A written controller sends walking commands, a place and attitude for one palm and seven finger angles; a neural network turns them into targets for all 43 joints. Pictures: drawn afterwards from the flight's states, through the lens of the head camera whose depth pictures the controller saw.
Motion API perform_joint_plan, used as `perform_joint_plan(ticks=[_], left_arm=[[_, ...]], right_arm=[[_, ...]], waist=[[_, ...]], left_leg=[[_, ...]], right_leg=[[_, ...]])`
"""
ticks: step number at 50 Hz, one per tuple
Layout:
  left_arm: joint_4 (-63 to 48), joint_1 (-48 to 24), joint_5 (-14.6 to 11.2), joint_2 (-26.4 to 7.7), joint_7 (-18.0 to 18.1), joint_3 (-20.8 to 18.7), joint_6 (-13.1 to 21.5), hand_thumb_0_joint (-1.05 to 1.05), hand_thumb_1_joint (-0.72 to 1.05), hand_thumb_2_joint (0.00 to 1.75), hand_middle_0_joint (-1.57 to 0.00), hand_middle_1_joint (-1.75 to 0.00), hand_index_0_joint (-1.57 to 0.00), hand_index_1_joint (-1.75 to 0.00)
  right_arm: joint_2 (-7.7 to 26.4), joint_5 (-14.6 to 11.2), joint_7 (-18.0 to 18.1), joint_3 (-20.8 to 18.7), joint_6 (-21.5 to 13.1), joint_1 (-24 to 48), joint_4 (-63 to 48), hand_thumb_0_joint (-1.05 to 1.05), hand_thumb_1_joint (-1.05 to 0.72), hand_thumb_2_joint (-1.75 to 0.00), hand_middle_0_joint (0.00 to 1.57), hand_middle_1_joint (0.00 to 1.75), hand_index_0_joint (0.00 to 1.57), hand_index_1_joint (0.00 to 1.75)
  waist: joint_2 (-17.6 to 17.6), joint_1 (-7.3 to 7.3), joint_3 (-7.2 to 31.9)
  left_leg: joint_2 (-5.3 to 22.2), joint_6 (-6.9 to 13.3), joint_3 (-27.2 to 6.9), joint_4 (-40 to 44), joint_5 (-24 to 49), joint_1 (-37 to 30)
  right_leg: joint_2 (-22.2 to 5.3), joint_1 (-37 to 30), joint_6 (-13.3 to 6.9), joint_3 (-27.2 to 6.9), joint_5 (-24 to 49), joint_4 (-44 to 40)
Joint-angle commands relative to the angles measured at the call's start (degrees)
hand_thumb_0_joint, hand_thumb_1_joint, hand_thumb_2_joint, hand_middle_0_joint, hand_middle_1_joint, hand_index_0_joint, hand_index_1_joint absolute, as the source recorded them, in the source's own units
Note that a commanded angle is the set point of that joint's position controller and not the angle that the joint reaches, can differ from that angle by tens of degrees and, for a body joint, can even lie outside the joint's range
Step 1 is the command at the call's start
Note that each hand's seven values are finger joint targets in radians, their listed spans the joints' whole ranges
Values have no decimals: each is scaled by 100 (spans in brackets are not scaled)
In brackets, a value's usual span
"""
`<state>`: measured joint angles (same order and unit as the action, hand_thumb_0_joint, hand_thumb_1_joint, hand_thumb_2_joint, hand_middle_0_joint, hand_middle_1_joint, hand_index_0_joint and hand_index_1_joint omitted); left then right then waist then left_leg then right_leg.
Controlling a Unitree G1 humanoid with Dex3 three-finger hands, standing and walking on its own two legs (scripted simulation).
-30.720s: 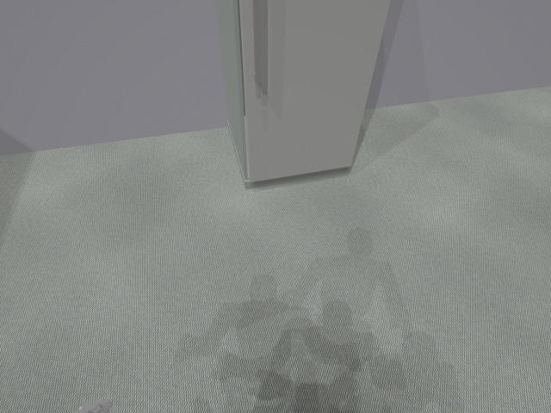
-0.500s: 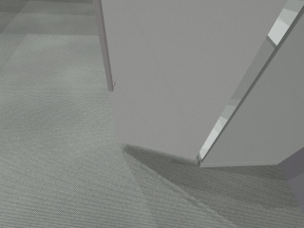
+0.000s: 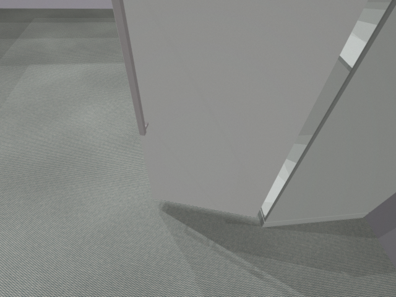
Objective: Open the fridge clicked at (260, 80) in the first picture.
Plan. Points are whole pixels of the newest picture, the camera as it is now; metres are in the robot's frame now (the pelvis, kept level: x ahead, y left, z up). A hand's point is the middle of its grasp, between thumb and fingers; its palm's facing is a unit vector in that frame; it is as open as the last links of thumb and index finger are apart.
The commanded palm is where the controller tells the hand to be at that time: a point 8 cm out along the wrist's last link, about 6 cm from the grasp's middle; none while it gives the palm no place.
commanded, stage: let the arm hang, fingers relaxed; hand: left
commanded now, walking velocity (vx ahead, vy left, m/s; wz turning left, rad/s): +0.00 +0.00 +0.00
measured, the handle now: (133, 66) +0.65 +0.22 +0.12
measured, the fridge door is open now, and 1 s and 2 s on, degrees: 73 73 73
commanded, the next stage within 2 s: look to check the result in 0.12 s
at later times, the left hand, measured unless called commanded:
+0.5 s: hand out of the picture +0.01 +0.17 -0.18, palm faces -0.01 -0.99 -0.17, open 7.4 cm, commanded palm none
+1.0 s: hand out of the picture +0.01 +0.17 -0.18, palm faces -0.02 -0.98 -0.18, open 7.3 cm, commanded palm none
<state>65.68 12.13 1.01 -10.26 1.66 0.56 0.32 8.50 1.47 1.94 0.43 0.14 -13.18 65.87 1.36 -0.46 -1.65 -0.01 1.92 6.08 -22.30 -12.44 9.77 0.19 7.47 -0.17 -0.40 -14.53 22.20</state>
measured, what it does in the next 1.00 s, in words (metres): stands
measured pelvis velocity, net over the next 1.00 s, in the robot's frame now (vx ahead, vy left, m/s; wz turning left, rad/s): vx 0.01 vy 0.00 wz -0.01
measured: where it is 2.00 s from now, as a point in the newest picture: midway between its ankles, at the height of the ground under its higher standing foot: outside the picture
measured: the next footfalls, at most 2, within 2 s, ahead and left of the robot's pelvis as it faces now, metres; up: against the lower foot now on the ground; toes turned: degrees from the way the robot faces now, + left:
none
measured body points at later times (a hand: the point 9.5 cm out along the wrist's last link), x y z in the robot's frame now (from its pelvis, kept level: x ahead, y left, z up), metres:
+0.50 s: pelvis +0.01 +0.01 +0.00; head +0.03 +0.01 +0.45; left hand +0.01 +0.22 -0.17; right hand +0.01 -0.21 -0.16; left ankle +0.00 +0.09 -0.74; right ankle -0.03 -0.12 -0.74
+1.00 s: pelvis +0.01 +0.00 +0.00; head +0.04 +0.01 +0.45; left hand +0.02 +0.23 -0.16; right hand +0.01 -0.22 -0.16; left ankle +0.00 +0.09 -0.74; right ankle -0.03 -0.12 -0.74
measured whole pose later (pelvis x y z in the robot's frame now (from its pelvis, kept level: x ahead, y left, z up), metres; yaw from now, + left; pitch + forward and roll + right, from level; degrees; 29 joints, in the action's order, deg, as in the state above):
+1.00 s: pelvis +0.01 +0.00 +0.00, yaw +0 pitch +0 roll +0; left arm 66.5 13.7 0.9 -9.1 1.8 0.7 0.4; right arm 8.0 1.3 2.2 0.3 -0.1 -13.8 66.6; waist 0.9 -0.5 -2.5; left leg -0.4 2.2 6.5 -21.6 -13.2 8.6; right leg -0.1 6.4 0.2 -0.8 -15.1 21.5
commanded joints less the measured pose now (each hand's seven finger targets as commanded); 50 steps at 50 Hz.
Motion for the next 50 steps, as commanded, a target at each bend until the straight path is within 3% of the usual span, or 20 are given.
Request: perform_joint_plan(ticks=[1,14,18,35,42,50], left_arm=[[-122,370,9,-495,28,-94,36,0,90,90,-20,-30,-20,-30],[-88,486,12,-443,46,-94,44,0,90,90,-20,-30,-20,-30],[-56,472,7,-382,49,-82,32,0,90,90,-20,-30,-20,-30],[-51,534,6,-385,60,-83,48,0,90,90,-20,-30,-20,-30],[-46,514,2,-356,53,-74,37,0,90,90,-20,-30,-20,-30],[-62,503,4,-397,53,-88,47,0,90,90,-20,-30,-20,-30]], right_arm=[[624,-20,32,-121,-87,-353,-94,0,-90,-90,20,30,20,30],[636,-36,51,-138,-98,-420,-84,0,-90,-90,20,30,20,30],[601,-31,60,-133,-87,-423,-55,0,-90,-90,20,30,20,30],[577,-35,65,-140,-95,-465,-30,0,-90,-90,20,30,20,30],[567,-29,62,-136,-84,-457,-31,0,-90,-90,20,30,20,30],[578,-38,64,-140,-100,-473,-35,0,-90,-90,20,30,20,30]], waist=[[-242,29,-48],[-144,9,48],[-92,-2,-104],[-115,-13,-16],[-152,-5,-180],[-67,-8,-41]], left_leg=[[739,25,-710,377,1166,-294],[739,57,-689,318,1473,-521],[739,54,-680,357,1327,-450],[731,51,-662,308,1447,-529],[724,49,-675,376,1232,-437],[739,56,-672,336,1417,-519]], right_leg=[[-599,324,-133,-419,943,-370],[-589,315,-125,-418,1144,-336],[-585,370,-108,-410,1047,-357],[-615,297,-117,-423,1268,-343],[-601,365,-108,-424,1051,-402],[-614,306,-109,-410,1215,-358]])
